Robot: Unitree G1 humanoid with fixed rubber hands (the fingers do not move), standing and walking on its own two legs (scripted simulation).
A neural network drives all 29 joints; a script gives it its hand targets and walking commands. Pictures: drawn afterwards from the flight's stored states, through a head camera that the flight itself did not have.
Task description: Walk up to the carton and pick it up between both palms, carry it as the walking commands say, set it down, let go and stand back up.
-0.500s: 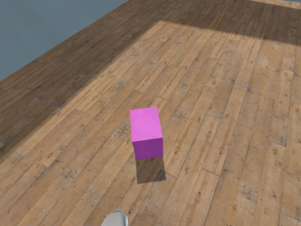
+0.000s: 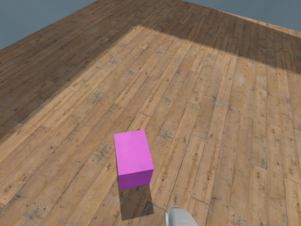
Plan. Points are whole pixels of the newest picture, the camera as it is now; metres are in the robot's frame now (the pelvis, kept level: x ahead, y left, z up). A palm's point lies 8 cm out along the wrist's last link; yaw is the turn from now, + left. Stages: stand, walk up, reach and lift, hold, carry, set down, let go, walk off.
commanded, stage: walk up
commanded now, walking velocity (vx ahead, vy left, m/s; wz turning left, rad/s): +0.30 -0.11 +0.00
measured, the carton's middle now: (132, 159) +0.60 +0.01 -0.66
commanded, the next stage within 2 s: none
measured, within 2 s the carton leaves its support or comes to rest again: neither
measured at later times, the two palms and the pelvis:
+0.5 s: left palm out of the picture +0.09 +0.20 -0.12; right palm (226, 207) +0.19 -0.28 -0.16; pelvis +0.14 -0.04 +0.00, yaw +1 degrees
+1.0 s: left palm out of the picture +0.13 +0.24 -0.16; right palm (210, 207) +0.19 -0.22 -0.15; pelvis +0.15 +0.01 -0.01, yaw +2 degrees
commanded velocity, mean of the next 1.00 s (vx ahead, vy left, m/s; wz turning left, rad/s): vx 0.10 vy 0.04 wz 0.02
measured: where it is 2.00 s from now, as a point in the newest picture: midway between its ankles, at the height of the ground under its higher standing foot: outside the picture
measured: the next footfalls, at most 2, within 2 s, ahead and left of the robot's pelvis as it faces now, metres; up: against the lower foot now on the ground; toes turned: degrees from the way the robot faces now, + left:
right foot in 0.20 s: +0.20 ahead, -0.13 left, +0.00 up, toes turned +1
left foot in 0.64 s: +0.20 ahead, +0.12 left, +0.00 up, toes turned -2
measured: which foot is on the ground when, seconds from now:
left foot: down 0.00-0.20, up 0.22-0.62, down 0.64-1.00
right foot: up 0.00-0.18, down 0.20-1.00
